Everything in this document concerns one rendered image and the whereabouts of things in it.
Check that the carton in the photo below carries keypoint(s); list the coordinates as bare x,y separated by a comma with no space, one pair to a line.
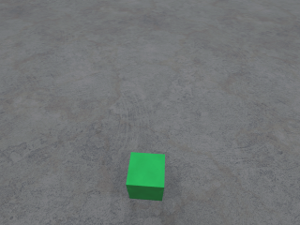
146,176

